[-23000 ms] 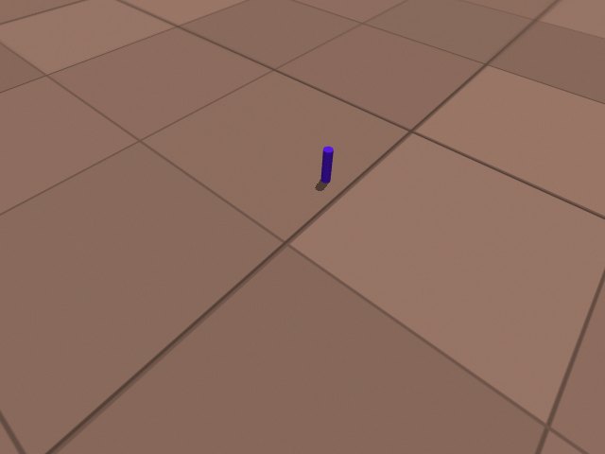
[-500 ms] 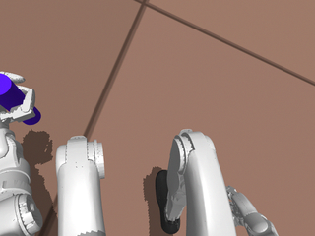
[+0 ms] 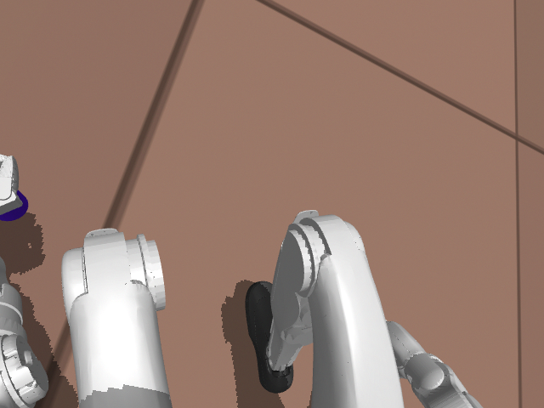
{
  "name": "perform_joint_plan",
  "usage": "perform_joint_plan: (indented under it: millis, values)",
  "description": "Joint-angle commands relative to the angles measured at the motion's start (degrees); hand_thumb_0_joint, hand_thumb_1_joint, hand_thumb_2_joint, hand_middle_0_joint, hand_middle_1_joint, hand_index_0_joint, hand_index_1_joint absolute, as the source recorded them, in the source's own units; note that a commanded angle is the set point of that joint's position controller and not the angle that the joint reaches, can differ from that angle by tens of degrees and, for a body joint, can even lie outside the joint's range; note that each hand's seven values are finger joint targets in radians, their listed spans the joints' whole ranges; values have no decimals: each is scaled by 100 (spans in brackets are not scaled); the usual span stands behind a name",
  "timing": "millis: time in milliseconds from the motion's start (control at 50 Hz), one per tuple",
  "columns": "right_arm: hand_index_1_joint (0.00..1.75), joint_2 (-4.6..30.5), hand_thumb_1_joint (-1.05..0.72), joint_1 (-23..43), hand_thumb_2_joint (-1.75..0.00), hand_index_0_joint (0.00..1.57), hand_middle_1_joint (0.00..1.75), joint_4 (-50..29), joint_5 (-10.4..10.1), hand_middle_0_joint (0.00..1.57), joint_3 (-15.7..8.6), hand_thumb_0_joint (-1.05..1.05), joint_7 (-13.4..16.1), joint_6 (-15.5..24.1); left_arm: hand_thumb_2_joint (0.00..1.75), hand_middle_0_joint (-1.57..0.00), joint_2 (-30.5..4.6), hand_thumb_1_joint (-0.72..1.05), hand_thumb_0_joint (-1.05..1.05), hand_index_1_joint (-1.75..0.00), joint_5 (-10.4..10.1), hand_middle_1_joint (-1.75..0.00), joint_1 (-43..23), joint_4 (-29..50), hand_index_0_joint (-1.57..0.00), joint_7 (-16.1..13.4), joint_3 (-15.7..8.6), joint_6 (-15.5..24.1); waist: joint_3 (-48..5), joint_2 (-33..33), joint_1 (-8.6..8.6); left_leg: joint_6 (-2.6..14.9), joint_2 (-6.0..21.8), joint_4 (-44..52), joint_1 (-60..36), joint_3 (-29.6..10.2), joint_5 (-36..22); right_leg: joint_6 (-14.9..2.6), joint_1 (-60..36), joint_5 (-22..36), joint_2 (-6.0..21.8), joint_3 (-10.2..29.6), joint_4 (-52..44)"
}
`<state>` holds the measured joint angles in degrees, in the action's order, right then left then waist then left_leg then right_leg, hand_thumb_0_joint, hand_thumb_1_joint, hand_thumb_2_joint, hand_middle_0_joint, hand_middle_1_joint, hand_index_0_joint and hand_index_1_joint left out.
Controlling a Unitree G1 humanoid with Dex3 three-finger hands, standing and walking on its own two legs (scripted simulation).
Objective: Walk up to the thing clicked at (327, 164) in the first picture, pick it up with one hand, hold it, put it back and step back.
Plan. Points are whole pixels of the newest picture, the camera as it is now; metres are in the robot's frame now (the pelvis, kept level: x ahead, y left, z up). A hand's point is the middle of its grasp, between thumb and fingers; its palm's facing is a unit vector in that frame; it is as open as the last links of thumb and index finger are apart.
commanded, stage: lower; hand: left
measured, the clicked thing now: out of the picture +0.40 +0.32 -0.14
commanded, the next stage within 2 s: loosen in 1.04 s
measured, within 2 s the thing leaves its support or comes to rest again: rests again in 0.80 s
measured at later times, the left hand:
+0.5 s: hand out of the picture +0.40 +0.31 -0.15, palm faces +0.46 -0.89 -0.01, open 6.4 cm
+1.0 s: hand (3, 183) +0.41 +0.30 -0.17, palm faces +0.45 -0.89 -0.01, open 6.4 cm
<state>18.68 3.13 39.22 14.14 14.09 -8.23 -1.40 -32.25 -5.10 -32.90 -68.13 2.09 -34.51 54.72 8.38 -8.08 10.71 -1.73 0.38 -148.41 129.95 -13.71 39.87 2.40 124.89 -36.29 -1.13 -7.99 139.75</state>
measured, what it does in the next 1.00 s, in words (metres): stands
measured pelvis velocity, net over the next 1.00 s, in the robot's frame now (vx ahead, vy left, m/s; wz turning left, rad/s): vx -0.01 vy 0.01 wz -0.07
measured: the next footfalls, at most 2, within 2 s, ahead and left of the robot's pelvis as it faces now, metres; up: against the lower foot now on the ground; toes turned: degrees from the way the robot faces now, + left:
none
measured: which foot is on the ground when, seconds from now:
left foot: down 0.00-1.00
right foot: down 0.00-1.00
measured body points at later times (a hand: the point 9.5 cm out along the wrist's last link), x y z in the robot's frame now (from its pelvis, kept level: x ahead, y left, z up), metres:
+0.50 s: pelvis -0.01 +0.01 -0.01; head +0.21 +0.15 +0.35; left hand +0.37 +0.35 -0.14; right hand +0.16 -0.26 -0.07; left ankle +0.08 +0.13 -0.26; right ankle +0.12 -0.12 -0.26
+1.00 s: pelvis -0.01 +0.01 -0.01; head +0.21 +0.17 +0.34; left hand +0.38 +0.35 -0.16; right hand +0.15 -0.25 -0.05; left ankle +0.08 +0.13 -0.26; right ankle +0.12 -0.12 -0.25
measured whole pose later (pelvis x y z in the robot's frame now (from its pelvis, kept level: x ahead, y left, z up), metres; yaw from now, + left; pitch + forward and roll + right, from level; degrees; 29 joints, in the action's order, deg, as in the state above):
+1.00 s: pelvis -0.01 +0.01 -0.01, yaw -4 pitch +13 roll -16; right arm 20.8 9.0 34.9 19.5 23.8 -9.8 -0.5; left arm -42.0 -3.8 -32.9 -78.5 -4.0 -33.5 62.8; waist 15.3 -13.7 12.5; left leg -0.7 0.4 -152.8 127.4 -19.2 40.0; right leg 3.7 119.8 -34.3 -3.2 -12.2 139.2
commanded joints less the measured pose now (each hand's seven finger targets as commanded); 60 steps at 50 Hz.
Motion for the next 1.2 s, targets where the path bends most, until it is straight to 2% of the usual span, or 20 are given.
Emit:
perform_joint_plan:
  millis: [0, 100, 120, 200, 220, 380, 400, 440, 560, 700, 740, 760, 800, 840, 880, 940, 1040, 1100, 1120, 1180]
  values:
    - [30, 1786, -90, -379, -91, 20, 30, -243, 99, 20, -424, 0, 70, 56, 129, -130, -1413, 57, 0, -138, -50, -137, -1278, 1014, -129, -96, -100, 659, -3773, 2398, 200, 48, 164, 1733, -2537, 468, -857, -373, -1947, 1053, -188, -521, -1087]
    - [30, 1846, -90, -227, -91, 20, 30, -306, 166, 20, -299, 0, 41, 44, 131, -132, -1296, 59, 0, -140, -34, -139, -1143, 718, -132, -100, 100, 707, -3454, 2297, 298, 37, 177, 1691, -2406, 384, -883, -363, -1909, 1079, -198, -618, -1036]
    - [30, 1918, -90, -228, -91, 20, 30, -304, 176, 20, -316, 0, 33, 30, 132, -134, -1407, 60, 0, -141, -49, -141, -997, 686, -134, -120, -66, 722, -3462, 2319, 247, 15, 190, 1734, -2523, 342, -957, -362, -1877, 1117, -187, -657, -1001]
    - [30, 1966, -90, -71, -91, 20, 30, -375, 227, 20, -224, 0, 8, 32, 133, -134, -1414, 60, 0, -142, -104, -142, -981, 526, -134, -166, -33, 778, -3311, 2200, 306, 31, 202, 1654, -2384, 316, -778, -342, -1910, 1013, -212, -708, -1006]
    - [30, 1956, -90, -103, -91, 20, 30, -375, 239, 20, -188, 0, 12, 19, 134, -134, -1589, 58, 0, -143, -105, -142, -1023, 550, -134, -210, -157, 796, -3379, 2251, 319, 32, 205, 1659, -2415, 299, -749, -346, -1950, 988, -232, -729, -1038]
    - [30, 1993, -90, 141, -90, 20, 30, -446, 330, 20, -23, 0, 8, 77, 133, -136, -1744, 62, 0, -142, -18, -142, -1358, 437, -136, -268, 19, 1018, -3003, 2244, 508, 65, 242, 1575, -2182, 247, -395, -326, -1897, 790, -262, -762, -1060]
    - [30, 2017, -90, 143, -90, 20, 30, -445, 337, 20, -23, 0, 7, 81, 134, -135, -1882, 62, 0, -142, -2, -141, -1358, 449, -135, -281, -43, 1037, -3022, 2268, 450, 66, 252, 1561, -2221, 252, -363, -329, -1892, 762, -276, -756, -1073]
    - [30, 2048, -90, 179, -91, 20, 30, -448, 366, 20, 7, 0, 3, 92, 133, -135, -1755, 60, 0, -142, -3, -141, -1279, 294, -135, -298, 19, 1050, -3004, 2319, 497, 32, 264, 1572, -2367, 203, -494, -323, -1871, 854, -267, -807, -1012]
    - [30, 2084, -89, 198, -90, 20, 30, -470, 407, 20, 115, 0, -12, 73, 133, -135, -1902, 58, 0, -141, -1, -140, -1033, 31, -135, -376, -69, 1064, -2960, 2291, 415, 22, 261, 1570, -2338, 159, -599, -324, -1984, 950, -301, -888, -989]
    - [30, 2146, -89, 319, -90, 20, 30, -526, 455, 20, 189, 0, -39, 71, 132, -135, -1987, 61, 0, -140, 69, -139, -1045, 78, -134, -466, -35, 1180, -2773, 2424, 507, -11, 302, 1631, -2454, 30, -568, -317, -1902, 959, -309, -971, -938]
    - [30, 2147, -89, 357, -90, 20, 30, -571, 460, 20, 221, 0, -52, 89, 132, -134, -1865, 59, 0, -140, 48, -139, -1266, 135, -134, -484, 113, 1223, -2716, 2385, 629, 2, 305, 1598, -2395, 15, -542, -304, -1901, 961, -308, -973, -963]
    - [30, 2173, -90, 333, -90, 20, 30, -538, 466, 20, 211, 0, -50, 93, 130, -135, -2082, 58, 0, -139, 61, -138, -1173, 84, -135, -523, -59, 1214, -2695, 2422, 561, 9, 304, 1599, -2362, 34, -481, -309, -1898, 914, -319, -982, -966]
    - [30, 2171, -89, 343, -90, 20, 30, -566, 487, 20, 244, 0, -60, 93, 131, -134, -1907, 60, 0, -139, 65, -138, -1236, 24, -134, -560, 66, 1239, -2692, 2365, 665, -7, 320, 1614, -2427, -31, -459, -293, -1887, 906, -313, -1025, -973]
    - [30, 2187, -89, 414, -90, 20, 30, -579, 488, 20, 276, 0, -64, 88, 130, -135, -1961, 60, 0, -138, 95, -137, -1344, 14, -134, -568, 141, 1280, -2542, 2424, 667, -23, 330, 1667, -2416, -77, -376, -294, -1802, 829, -309, -1058, -949]
    - [30, 2210, -89, 379, -90, 20, 30, -536, 512, 20, 303, 0, -73, 77, 130, -134, -2123, 59, 0, -138, 136, -137, -1108, -143, -134, -609, 3, 1295, -2609, 2462, 603, -40, 339, 1664, -2483, -112, -491, -292, -1882, 919, -319, -1084, -897]
    - [30, 2209, -89, 467, -90, 20, 30, -625, 525, 20, 326, 0, -79, 79, 130, -134, -1935, 58, 0, -138, 110, -137, -1172, -100, -134, -601, 175, 1337, -2496, 2378, 660, -17, 337, 1631, -2425, -87, -409, -287, -1859, 893, -323, -1073, -961]
    - [30, 2217, -89, 470, -90, 20, 30, -636, 549, 20, 398, 0, -85, 105, 128, -133, -2081, 57, 0, -136, 18, -134, -1017, -267, -132, -664, -29, 1378, -2562, 2211, 608, 21, 327, 1518, -2330, -56, -474, -262, -2067, 935, -376, -1085, -1031]
    - [30, 2246, -89, 517, -90, 20, 30, -615, 557, 20, 414, 0, -78, 102, 129, -132, -2181, 59, 0, -135, 76, -134, -960, -371, -131, -660, 7, 1398, -2445, 2282, 621, 8, 355, 1558, -2344, -108, -424, -284, -1950, 901, -392, -1122, -975]
    - [30, 2244, -89, 540, -90, 20, 30, -658, 560, 20, 434, 0, -81, 100, 128, -133, -2020, 59, 0, -136, 53, -135, -1060, -363, -133, -645, 129, 1414, -2414, 2208, 730, 12, 349, 1561, -2294, -121, -353, -263, -1978, 864, -382, -1156, -1017]
    - [30, 2266, -90, 532, -89, 20, 30, -628, 571, 20, 456, 0, -74, 116, 105, -123, -2145, 47, 0, -115, 14, -117, -1079, -322, -125, -647, 32, 1465, -2403, 2226, 694, 12, 354, 1546, -2305, -139, -370, -262, -1982, 892, -397, -1164, -1001]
